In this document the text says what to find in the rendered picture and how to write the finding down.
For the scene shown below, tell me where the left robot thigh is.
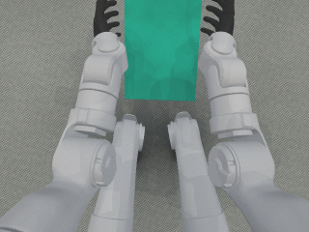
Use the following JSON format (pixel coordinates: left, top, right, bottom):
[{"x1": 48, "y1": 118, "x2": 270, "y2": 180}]
[{"x1": 87, "y1": 119, "x2": 145, "y2": 232}]

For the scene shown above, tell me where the robot left upper arm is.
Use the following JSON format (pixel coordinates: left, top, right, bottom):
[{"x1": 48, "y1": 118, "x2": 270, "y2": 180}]
[{"x1": 0, "y1": 135, "x2": 117, "y2": 232}]

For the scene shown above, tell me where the robot left forearm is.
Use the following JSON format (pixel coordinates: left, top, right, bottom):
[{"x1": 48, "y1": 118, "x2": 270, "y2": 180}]
[{"x1": 52, "y1": 32, "x2": 128, "y2": 173}]

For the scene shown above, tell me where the robot left hand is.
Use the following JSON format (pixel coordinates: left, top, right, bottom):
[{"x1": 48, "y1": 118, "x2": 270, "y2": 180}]
[{"x1": 93, "y1": 0, "x2": 122, "y2": 37}]

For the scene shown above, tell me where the carton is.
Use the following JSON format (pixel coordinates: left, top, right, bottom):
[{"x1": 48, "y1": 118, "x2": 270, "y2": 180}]
[{"x1": 125, "y1": 0, "x2": 202, "y2": 102}]

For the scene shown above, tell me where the robot right hand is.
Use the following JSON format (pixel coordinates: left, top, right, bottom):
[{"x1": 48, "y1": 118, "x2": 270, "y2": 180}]
[{"x1": 200, "y1": 0, "x2": 235, "y2": 36}]

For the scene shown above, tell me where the robot right upper arm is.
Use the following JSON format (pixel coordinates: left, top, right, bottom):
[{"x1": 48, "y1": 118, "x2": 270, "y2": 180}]
[{"x1": 207, "y1": 140, "x2": 309, "y2": 232}]

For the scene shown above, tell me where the robot right forearm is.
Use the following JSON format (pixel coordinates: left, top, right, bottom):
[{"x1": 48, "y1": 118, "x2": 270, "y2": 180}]
[{"x1": 197, "y1": 31, "x2": 275, "y2": 167}]

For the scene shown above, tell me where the robot left shin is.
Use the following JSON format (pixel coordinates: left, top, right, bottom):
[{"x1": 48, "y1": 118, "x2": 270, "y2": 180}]
[{"x1": 113, "y1": 114, "x2": 138, "y2": 138}]

